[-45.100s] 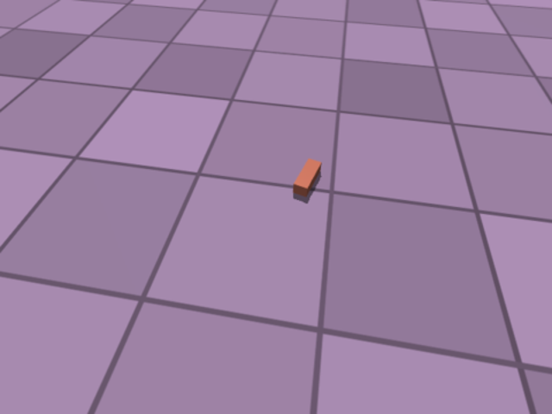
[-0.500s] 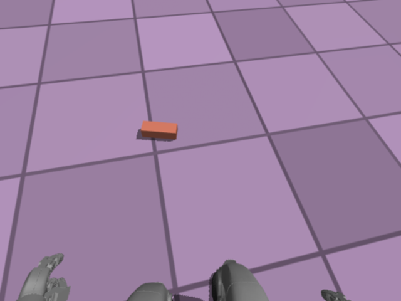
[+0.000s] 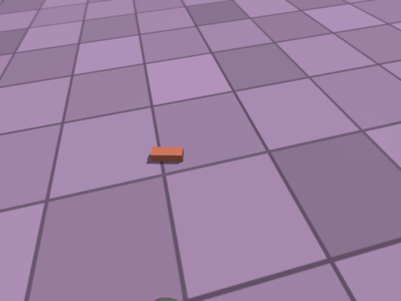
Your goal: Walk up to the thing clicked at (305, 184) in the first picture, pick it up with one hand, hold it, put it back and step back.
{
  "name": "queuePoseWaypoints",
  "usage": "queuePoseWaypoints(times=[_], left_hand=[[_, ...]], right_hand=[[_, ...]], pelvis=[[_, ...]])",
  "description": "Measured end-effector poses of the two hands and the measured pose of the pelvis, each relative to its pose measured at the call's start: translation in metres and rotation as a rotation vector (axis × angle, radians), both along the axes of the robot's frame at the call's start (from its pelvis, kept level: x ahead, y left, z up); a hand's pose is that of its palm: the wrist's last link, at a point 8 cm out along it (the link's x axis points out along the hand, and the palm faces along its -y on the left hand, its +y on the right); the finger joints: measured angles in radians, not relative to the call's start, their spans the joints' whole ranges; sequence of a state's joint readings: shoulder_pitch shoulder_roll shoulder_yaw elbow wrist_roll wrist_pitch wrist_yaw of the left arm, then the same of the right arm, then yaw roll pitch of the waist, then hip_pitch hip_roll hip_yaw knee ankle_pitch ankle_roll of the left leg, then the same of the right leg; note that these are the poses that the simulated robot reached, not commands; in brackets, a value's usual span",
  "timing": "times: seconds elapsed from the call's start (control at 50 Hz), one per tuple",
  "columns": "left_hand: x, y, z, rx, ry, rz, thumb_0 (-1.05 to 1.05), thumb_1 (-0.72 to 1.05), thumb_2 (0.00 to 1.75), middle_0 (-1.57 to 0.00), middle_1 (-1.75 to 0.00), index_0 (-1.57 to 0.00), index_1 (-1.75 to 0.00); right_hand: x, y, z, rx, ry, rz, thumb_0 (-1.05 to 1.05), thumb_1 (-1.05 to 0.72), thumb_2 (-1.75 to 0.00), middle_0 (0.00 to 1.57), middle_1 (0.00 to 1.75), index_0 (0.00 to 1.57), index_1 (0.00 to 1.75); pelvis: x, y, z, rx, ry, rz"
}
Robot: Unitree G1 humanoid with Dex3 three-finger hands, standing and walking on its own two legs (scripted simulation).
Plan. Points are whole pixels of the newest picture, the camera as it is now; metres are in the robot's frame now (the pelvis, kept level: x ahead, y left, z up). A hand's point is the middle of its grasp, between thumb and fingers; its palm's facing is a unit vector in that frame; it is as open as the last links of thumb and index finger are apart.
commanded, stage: step back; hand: left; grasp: from above
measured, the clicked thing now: (167, 154) +1.07 +0.27 -0.73
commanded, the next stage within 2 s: stand in 0.68 s
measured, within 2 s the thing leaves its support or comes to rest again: neither
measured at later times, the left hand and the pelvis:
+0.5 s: hand out of the picture +0.11 +0.27 -0.14, palm faces +0.04 -0.93 -0.38, open 7.4 cm; pelvis +0.03 +0.01 +0.00, yaw +1 degrees
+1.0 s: hand out of the picture +0.13 +0.28 -0.14, palm faces +0.01 -0.95 -0.33, open 7.4 cm; pelvis +0.04 +0.03 +0.01, yaw +1 degrees
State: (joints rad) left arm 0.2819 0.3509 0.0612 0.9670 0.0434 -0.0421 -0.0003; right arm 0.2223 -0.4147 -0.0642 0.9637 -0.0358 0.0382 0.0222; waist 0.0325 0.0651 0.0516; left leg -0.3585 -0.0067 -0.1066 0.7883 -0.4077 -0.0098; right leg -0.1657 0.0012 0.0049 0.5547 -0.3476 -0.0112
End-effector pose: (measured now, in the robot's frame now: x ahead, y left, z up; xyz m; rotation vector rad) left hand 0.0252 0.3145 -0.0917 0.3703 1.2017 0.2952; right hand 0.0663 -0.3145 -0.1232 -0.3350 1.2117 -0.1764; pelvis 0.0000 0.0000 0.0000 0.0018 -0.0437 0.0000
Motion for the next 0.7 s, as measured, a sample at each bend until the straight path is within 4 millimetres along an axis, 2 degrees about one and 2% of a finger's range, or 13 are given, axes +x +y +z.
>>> queuePoseWaypoints(times=[0.12,0.18,0.26,0.34,0.4,0.5,0.58,0.7], left_hand=[[0.002,0.027,-0.010,-0.001,0.004,0.018,0.01,0.90,0.89,-0.21,-0.30,-0.20,-0.30],[0.009,0.031,-0.014,-0.017,0.023,0.014,0.01,0.90,0.89,-0.21,-0.30,-0.20,-0.30],[0.030,0.029,-0.012,-0.036,0.000,-0.016,0.01,0.90,0.89,-0.21,-0.30,-0.20,-0.30],[0.052,0.019,-0.013,-0.040,-0.041,-0.033,0.01,0.90,0.89,-0.20,-0.30,-0.20,-0.30],[0.062,0.008,-0.016,-0.035,-0.070,-0.028,0.01,0.90,0.89,-0.20,-0.30,-0.20,-0.30],[0.073,-0.003,-0.013,-0.054,-0.079,-0.025,0.01,0.90,0.89,-0.21,-0.30,-0.20,-0.30],[0.088,0.001,-0.016,-0.070,-0.089,-0.021,0.01,0.90,0.89,-0.21,-0.30,-0.20,-0.30],[0.105,0.012,-0.016,-0.089,-0.093,-0.005,0.01,0.90,0.89,-0.21,-0.30,-0.20,-0.30]], right_hand=[[-0.005,0.023,0.000,-0.002,0.041,0.024,0.01,-0.90,-0.89,0.20,0.30,0.20,0.30],[-0.002,0.033,0.005,0.005,0.000,0.015,0.01,-0.90,-0.89,0.20,0.30,0.21,0.30],[0.001,0.036,0.013,0.003,-0.017,0.002,0.01,-0.90,-0.89,0.21,0.30,0.21,0.30],[0.008,0.027,0.011,-0.002,-0.021,-0.007,0.01,-0.90,-0.89,0.21,0.30,0.21,0.30],[0.020,0.020,0.002,-0.002,-0.022,-0.019,0.01,-0.90,-0.89,0.21,0.30,0.21,0.30],[0.042,0.024,0.001,0.011,-0.032,-0.005,0.01,-0.90,-0.89,0.20,0.30,0.21,0.30],[0.051,0.030,-0.002,0.001,-0.022,0.016,0.01,-0.90,-0.89,0.20,0.30,0.21,0.30],[0.054,0.047,0.005,0.004,0.019,0.017,0.01,-0.90,-0.89,0.20,0.30,0.21,0.30]], pelvis=[[-0.001,0.016,-0.005,0.031,-0.001,0.028],[0.001,0.022,-0.003,0.018,-0.001,0.023],[0.008,0.020,0.002,0.003,0.001,0.015],[0.014,0.013,-0.001,0.004,-0.005,0.015],[0.019,0.008,-0.006,-0.022,-0.020,0.020],[0.029,0.008,-0.003,0.001,-0.003,0.024],[0.035,0.017,-0.004,-0.001,0.009,0.043],[0.043,0.026,0.002,-0.003,0.014,0.036]])
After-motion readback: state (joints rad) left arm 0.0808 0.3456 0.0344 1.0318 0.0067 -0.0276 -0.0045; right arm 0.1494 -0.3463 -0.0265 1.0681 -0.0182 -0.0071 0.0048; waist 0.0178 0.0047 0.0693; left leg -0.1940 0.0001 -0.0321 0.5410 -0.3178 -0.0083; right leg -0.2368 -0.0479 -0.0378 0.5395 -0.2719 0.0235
